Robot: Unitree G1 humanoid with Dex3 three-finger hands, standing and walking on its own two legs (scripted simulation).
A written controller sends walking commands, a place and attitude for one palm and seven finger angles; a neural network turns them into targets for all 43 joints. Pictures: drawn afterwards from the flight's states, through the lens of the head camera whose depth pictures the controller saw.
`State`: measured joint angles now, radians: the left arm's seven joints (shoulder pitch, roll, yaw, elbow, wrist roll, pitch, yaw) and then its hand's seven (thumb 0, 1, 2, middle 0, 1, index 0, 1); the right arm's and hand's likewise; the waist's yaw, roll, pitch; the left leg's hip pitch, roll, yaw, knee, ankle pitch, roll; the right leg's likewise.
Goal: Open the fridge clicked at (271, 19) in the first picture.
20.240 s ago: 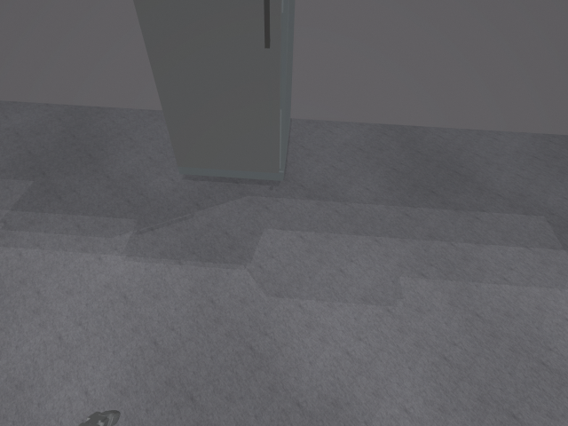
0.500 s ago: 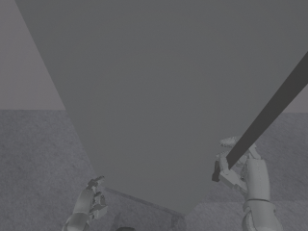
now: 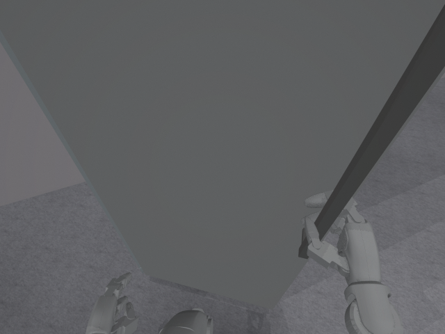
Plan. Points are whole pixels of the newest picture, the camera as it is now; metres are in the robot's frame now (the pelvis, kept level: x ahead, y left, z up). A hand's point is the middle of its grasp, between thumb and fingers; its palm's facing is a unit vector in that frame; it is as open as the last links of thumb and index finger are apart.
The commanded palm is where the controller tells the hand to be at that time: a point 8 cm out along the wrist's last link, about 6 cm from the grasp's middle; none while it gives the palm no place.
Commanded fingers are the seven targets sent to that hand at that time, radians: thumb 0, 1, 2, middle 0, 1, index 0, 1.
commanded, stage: walk backward, drawing the door open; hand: right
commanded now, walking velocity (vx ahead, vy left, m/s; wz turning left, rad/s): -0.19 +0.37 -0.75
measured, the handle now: (350, 168) +0.31 -0.11 +0.21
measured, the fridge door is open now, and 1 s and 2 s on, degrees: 38 71 68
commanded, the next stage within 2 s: stop walking and hold the door back in 0.72 s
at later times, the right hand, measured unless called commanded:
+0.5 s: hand out of the picture +0.12 -0.02 +0.09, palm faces +0.39 +0.90 -0.21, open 5.9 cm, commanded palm +0.07 -0.06 +0.10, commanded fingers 0.00 -0.90 -0.90 0.45 1.40 0.45 1.40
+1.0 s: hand out of the picture +0.04 +0.06 +0.10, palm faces +0.79 +0.56 -0.26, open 5.8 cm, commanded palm +0.01 +0.03 +0.10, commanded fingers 0.00 -0.90 -0.90 0.45 1.40 0.45 1.40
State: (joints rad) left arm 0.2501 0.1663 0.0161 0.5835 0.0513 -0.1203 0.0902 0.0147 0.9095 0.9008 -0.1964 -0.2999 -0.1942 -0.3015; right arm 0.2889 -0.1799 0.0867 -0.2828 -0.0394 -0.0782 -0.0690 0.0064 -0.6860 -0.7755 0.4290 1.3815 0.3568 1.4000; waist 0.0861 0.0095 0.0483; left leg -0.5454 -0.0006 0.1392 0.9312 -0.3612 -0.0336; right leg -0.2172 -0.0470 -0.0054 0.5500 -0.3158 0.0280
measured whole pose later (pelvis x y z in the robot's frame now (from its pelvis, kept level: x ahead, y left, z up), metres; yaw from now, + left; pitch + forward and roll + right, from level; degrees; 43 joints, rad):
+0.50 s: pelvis -0.07 +0.19 -0.01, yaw -22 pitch +0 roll -1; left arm 0.19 0.18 0.03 0.56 0.04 -0.16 0.11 0.01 0.91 0.90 -0.20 -0.30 -0.19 -0.30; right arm 0.27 -0.20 -0.01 -0.35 -0.02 -0.09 -0.05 0.01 -0.68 -0.80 0.42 1.37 0.35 1.40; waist 0.03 0.03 0.10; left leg -0.47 0.05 0.19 0.80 -0.37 0.02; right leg -0.29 -0.04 -0.12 0.64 -0.27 -0.03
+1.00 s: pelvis -0.06 +0.39 +0.01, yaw -41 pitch -1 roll -3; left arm 0.17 0.25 0.02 0.66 0.01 -0.10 0.12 0.02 0.91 0.90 -0.20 -0.30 -0.19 -0.30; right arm 0.10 -0.22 -0.10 -0.04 0.02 -0.10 -0.12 0.00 -0.68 -0.82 0.42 1.35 0.38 1.40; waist -0.02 0.00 0.08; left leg -0.30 0.11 0.19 0.52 -0.21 0.04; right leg -0.39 0.03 -0.09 0.99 -0.49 0.03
